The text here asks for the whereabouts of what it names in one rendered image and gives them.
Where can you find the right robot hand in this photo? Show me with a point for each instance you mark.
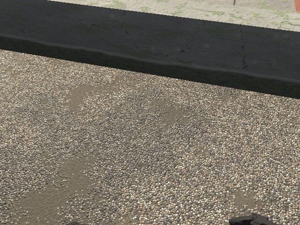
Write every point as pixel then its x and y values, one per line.
pixel 254 219

